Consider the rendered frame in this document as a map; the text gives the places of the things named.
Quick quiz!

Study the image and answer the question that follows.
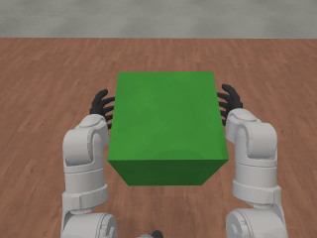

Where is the right robot upper arm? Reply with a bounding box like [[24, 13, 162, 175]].
[[226, 208, 288, 238]]

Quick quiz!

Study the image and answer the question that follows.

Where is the robot right hand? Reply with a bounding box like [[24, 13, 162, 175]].
[[217, 83, 243, 126]]

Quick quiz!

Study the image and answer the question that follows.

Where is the carton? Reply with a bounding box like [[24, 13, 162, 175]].
[[107, 71, 229, 186]]

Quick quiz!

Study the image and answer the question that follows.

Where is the right robot forearm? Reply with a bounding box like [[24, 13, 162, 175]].
[[225, 108, 288, 238]]

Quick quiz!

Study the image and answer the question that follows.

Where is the left robot forearm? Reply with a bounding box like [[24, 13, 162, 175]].
[[60, 114, 110, 238]]

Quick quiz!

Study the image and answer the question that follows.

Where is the robot left hand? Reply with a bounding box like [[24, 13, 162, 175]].
[[89, 89, 115, 130]]

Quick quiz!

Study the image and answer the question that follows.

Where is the left robot upper arm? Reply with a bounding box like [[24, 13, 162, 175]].
[[61, 212, 118, 238]]

